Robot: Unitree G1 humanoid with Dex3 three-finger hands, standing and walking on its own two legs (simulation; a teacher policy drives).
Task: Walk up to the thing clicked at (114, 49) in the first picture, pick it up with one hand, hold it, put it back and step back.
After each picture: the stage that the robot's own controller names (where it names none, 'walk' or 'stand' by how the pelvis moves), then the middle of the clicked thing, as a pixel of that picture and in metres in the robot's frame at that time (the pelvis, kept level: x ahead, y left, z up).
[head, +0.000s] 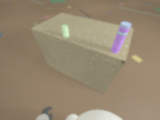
stand; (119, 39) +0.65 -0.19 +0.13
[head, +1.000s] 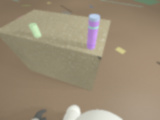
walk; (92, 34) +0.61 +0.06 +0.16
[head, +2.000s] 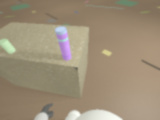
walk; (64, 45) +0.49 +0.24 +0.14
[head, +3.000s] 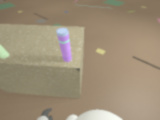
walk; (65, 47) +0.49 +0.22 +0.13
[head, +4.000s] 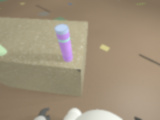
stand; (65, 46) +0.45 +0.21 +0.15
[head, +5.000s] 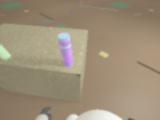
stand; (66, 51) +0.44 +0.21 +0.13
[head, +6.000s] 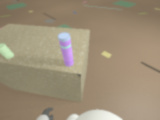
stand; (67, 51) +0.45 +0.20 +0.13
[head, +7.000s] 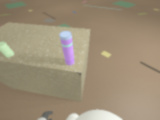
stand; (68, 50) +0.46 +0.19 +0.13
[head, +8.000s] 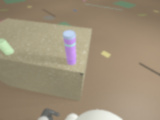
rise first; (70, 50) +0.46 +0.18 +0.13
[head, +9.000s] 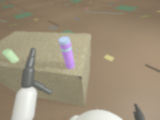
rise first; (67, 54) +0.43 +0.23 +0.13
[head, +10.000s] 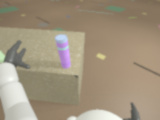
go down; (64, 53) +0.44 +0.21 +0.13
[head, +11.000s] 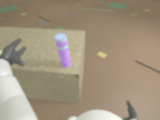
go down; (64, 52) +0.45 +0.21 +0.13
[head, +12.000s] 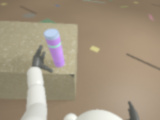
close in; (56, 51) +0.42 +0.23 +0.15
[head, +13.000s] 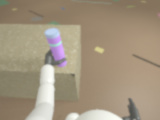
close; (57, 50) +0.42 +0.23 +0.16
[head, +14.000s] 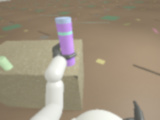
lift; (66, 44) +0.36 +0.15 +0.30
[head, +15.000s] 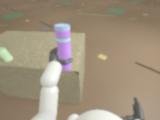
hold; (64, 49) +0.35 +0.18 +0.25
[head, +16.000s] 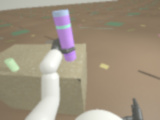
hold; (66, 38) +0.35 +0.16 +0.36
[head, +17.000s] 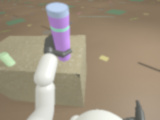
hold; (61, 38) +0.32 +0.16 +0.34
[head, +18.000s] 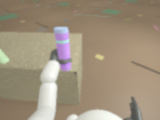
crouch; (63, 50) +0.38 +0.19 +0.22
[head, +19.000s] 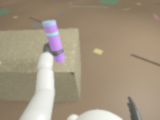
lower; (55, 43) +0.46 +0.24 +0.21
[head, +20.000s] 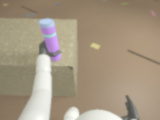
lower; (52, 43) +0.46 +0.25 +0.18
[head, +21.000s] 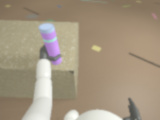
lower; (52, 47) +0.43 +0.25 +0.17
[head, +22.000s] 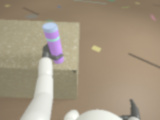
lower; (55, 46) +0.44 +0.24 +0.17
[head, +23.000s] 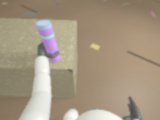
lower; (50, 44) +0.45 +0.26 +0.17
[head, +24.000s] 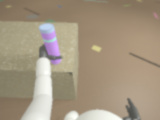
open; (52, 46) +0.44 +0.26 +0.17
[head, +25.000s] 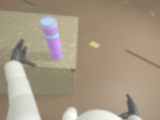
rise; (53, 42) +0.45 +0.24 +0.17
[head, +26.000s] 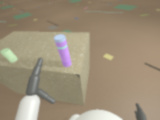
sink last; (64, 52) +0.44 +0.25 +0.14
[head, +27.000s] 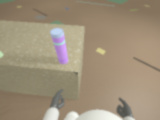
stand; (60, 48) +0.44 +0.24 +0.14
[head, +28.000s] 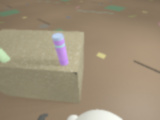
stand; (61, 51) +0.47 +0.25 +0.13
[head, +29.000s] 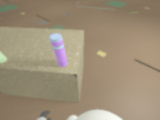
stand; (60, 52) +0.44 +0.25 +0.13
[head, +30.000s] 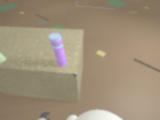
stand; (59, 51) +0.44 +0.25 +0.12
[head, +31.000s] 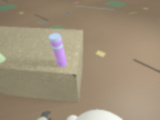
stand; (59, 52) +0.44 +0.26 +0.12
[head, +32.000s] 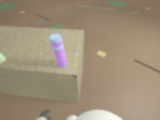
stand; (59, 52) +0.43 +0.25 +0.12
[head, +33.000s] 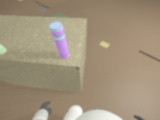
walk; (61, 43) +0.47 +0.24 +0.14
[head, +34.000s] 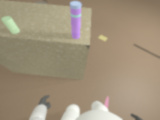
walk; (75, 22) +0.67 +0.17 +0.15
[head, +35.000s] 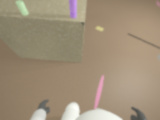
walk; (72, 3) +0.98 +0.28 +0.15
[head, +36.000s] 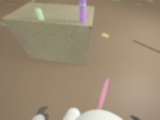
stand; (82, 10) +1.06 +0.20 +0.15
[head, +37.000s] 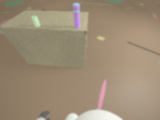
stand; (76, 16) +1.06 +0.23 +0.13
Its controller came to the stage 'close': yes
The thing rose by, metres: 0.31
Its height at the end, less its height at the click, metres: +0.00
